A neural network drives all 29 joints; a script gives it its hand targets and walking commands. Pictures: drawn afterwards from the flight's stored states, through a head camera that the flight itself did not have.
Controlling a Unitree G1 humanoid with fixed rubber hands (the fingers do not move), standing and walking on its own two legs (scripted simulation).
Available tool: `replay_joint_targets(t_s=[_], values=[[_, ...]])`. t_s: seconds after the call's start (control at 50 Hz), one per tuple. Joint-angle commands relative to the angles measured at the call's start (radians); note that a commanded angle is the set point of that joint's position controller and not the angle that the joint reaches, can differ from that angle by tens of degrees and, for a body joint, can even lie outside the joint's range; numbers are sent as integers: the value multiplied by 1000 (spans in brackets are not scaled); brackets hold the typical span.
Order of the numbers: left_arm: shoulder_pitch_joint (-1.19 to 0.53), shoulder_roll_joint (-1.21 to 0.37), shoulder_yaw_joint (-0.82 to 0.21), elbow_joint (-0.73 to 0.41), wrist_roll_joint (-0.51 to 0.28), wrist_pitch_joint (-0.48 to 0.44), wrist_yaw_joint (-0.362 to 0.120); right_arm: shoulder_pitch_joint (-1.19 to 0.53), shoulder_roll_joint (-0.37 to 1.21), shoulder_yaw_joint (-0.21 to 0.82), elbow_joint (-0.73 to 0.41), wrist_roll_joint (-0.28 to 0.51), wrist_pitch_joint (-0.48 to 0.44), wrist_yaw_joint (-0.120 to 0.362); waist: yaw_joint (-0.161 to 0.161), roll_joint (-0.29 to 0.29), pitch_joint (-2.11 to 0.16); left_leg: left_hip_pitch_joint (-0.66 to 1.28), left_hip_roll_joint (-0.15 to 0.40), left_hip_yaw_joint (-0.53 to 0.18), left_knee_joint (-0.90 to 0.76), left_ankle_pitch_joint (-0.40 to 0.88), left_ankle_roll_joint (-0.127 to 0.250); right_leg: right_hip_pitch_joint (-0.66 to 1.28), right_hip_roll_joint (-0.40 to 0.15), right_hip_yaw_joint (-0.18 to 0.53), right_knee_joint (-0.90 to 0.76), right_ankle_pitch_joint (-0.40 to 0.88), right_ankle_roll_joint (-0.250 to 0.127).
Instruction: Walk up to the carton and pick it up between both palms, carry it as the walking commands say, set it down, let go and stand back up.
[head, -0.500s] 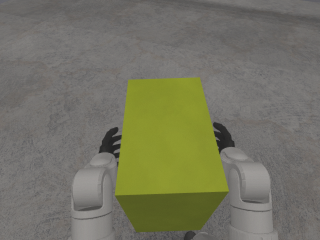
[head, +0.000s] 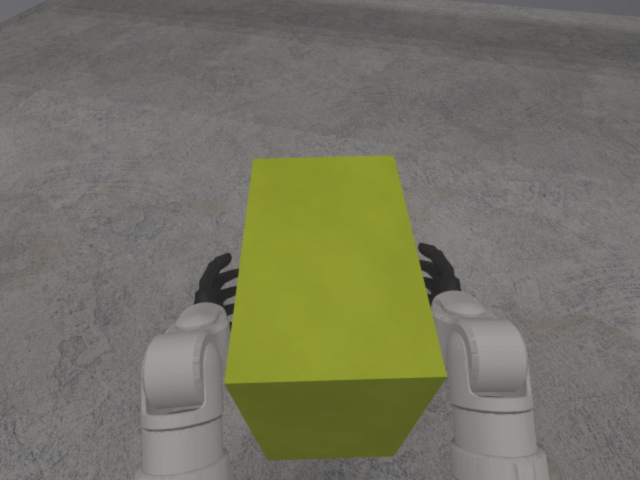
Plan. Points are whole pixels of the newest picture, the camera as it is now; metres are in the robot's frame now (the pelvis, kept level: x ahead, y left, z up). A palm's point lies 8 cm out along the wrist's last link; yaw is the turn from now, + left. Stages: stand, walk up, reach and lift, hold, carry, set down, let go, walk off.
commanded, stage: carry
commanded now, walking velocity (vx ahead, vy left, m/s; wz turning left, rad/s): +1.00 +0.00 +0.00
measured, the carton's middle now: (327, 316) +0.32 -0.01 +0.03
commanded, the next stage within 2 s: none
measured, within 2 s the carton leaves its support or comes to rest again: neither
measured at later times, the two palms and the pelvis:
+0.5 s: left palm (197, 114) +0.72 +0.20 +0.08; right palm (336, 99) +0.76 -0.06 +0.08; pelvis +0.46 +0.03 +0.01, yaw +7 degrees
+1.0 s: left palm (193, 8) +1.21 +0.28 +0.10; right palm (292, 4) +1.20 +0.02 +0.10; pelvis +0.92 +0.16 +0.03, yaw +0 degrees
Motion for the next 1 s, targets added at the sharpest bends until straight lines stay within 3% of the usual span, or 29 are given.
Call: replay_joint_targets(t_s=[0.0, 0.02, 0.04, 0.1, 0.22, 0.26, 0.32, 0.34, 0.36, 0.38, 0.4, 0.42, 0.46, 0.5, 0.54, 0.6, 0.64, 0.68, 0.72, 0.74, 0.76, 0.78, 0.8, 0.82, 0.84, 0.86, 0.9, 0.94, 0.98], values=[[-507, -996, -705, -116, -416, -22, -260, -437, 1040, 689, -85, 438, 10, 270, -1, 89, -422, 716, 324, -611, -308, 86, 114, -585, 57, 81, 366, 63, -39], [-512, -1021, -701, -129, -418, -31, -255, -444, 1053, 682, -94, 447, 3, 276, 5, 43, -401, 656, 295, -506, -313, 156, 85, -554, 31, 74, 256, 93, -27], [-510, -1032, -689, -121, -415, -39, -249, -472, 1064, 683, -109, 466, -3, 280, 12, 66, -395, 629, 274, -424, -337, 139, 70, -524, 8, 60, 147, 121, -16], [-516, -1040, -708, -144, -421, -57, -227, -464, 1048, 670, -150, 479, -16, 288, 12, 140, -372, 642, 262, -326, -400, 140, 69, -539, 17, -8, -83, 152, -1], [-442, -993, -735, -144, -410, -36, -209, -345, 960, 649, -133, 442, 12, 300, 10, 192, -251, 658, 181, -93, -377, 504, 28, -530, 64, -137, -345, 362, -3], [-448, -978, -729, -135, -413, -24, -215, -362, 938, 647, -131, 430, 24, 299, 25, 190, -226, 607, 152, -19, -337, 774, -3, -415, 105, -174, -422, 380, -32], [-483, -957, -713, -110, -413, -11, -227, -383, 924, 653, -127, 424, 39, 291, 41, 217, -280, 586, 142, 16, -157, 1106, -16, -178, 200, -226, -476, 341, -78], [-492, -960, -707, -98, -410, -9, -231, -389, 926, 662, -127, 422, 42, 288, 66, 189, -328, 554, 122, 40, 2, 1114, -21, -32, 227, -248, -533, 333, -89], [-483, -972, -702, -85, -408, -10, -236, -411, 928, 674, -131, 420, 42, 285, 114, 93, -390, 449, 70, 77, 254, 987, -26, 206, 246, -290, -639, 360, -83], [-480, -999, -705, -88, -411, -11, -242, -450, 933, 686, -142, 426, 38, 287, 121, -2, -404, 205, 8, -3, 503, 530, -14, 396, 142, -133, -628, 262, -89], [-480, -996, -704, -47, -385, -16, -245, -454, 937, 698, -121, 424, 40, 295, 66, -271, -413, -61, -146, -92, 732, -179, -21, 446, -135, 446, -737, 181, -212], [-501, -1015, -726, -36, -395, -12, -254, -427, 966, 679, -62, 415, 41, 284, 60, -233, -499, -219, -117, -265, 881, -241, -22, 542, -250, 608, -749, 236, -332], [-494, -1061, -720, -20, -415, -25, -258, -476, 1003, 685, -75, 421, 24, 280, 63, -95, -433, -241, -15, -299, 759, -234, -37, 421, -231, 444, -746, 428, -299], [-545, -1076, -729, -71, -459, -36, -263, -495, 1034, 681, -95, 422, 2, 271, 54, -43, -415, -222, 49, -294, 552, -179, -68, 346, -207, 343, -795, 350, -241], [-567, -1067, -755, -129, -488, -45, -260, -462, 1045, 666, -97, 418, -12, 266, 49, -53, -399, -200, 53, -260, 331, -182, -74, 323, -204, 280, -844, 299, -204], [-546, -1030, -765, -162, -494, -42, -256, -414, 1036, 662, -113, 409, -20, 253, 40, -100, -355, -103, 28, -149, 71, -49, -83, 271, -141, 85, -854, 383, -142], [-496, -997, -746, -142, -468, -34, -255, -388, 1012, 671, -112, 401, -11, 250, 39, -130, -301, -24, -16, -61, -31, 71, -91, 235, -86, -31, -838, 536, -103], [-451, -971, -721, -111, -433, -27, -250, -391, 990, 685, -107, 404, 0, 255, 40, -157, -269, 46, -43, -18, -74, 127, -87, 232, -65, -93, -784, 760, -78], [-428, -949, -701, -100, -408, -19, -246, -394, 980, 700, -101, 412, 8, 262, 29, -203, -299, 187, -74, 30, -66, 116, -63, 246, -63, -134, -637, 1020, -52], [-428, -939, -696, -96, -397, -15, -245, -388, 978, 702, -91, 417, 10, 265, 7, -193, -346, 356, -84, 53, -95, 116, -41, 203, -44, -172, -476, 1059, -32], [-430, -924, -681, -79, -380, -12, -248, -381, 980, 701, -77, 414, 13, 269, -25, -130, -391, 593, -66, -6, -113, 6, -9, 28, -6, -190, -195, 986, -18], [-442, -917, -676, -61, -372, -12, -255, -370, 970, 692, -54, 410, 12, 271, -29, 135, -383, 661, 172, -421, -304, -323, 50, -211, 100, -186, 155, 640, -2], [-456, -938, -690, -62, -386, -9, -264, -398, 970, 699, -55, 429, 8, 273, 2, 435, -412, 844, 339, -874, -441, -210, 170, -562, 222, -80, 368, 2, -2], [-497, -958, -689, -79, -387, -18, -257, -467, 1004, 710, -88, 453, 7, 274, -1, 239, -434, 860, 350, -740, -328, 31, 163, -637, 112, 51, 453, 12, -38], [-502, -995, -691, -83, -397, -22, -258, -461, 1035, 701, -81, 444, 5, 275, -4, 91, -420, 765, 317, -619, -286, 220, 125, -594, 78, 80, 377, 59, -41], [-501, -1019, -686, -95, -401, -32, -255, -459, 1049, 694, -88, 447, -2, 278, -2, 31, -406, 726, 290, -517, -281, 280, 91, -575, 50, 80, 267, 91, -33], [-512, -1034, -673, -96, -404, -50, -243, -507, 1065, 688, -115, 478, -15, 284, 9, 78, -383, 712, 260, -397, -322, 295, 68, -575, 27, 35, 89, 123, -12], [-508, -1037, -695, -114, -408, -61, -224, -486, 1044, 676, -136, 484, -22, 287, 8, 140, -367, 726, 255, -326, -349, 352, 68, -589, 38, -12, -85, 139, -5], [-468, -1030, -707, -120, -400, -62, -209, -431, 1020, 674, -143, 474, -16, 291, 7, 164, -350, 726, 228, -230, -346, 439, 61, -576, 57, -67, -239, 203, 0]])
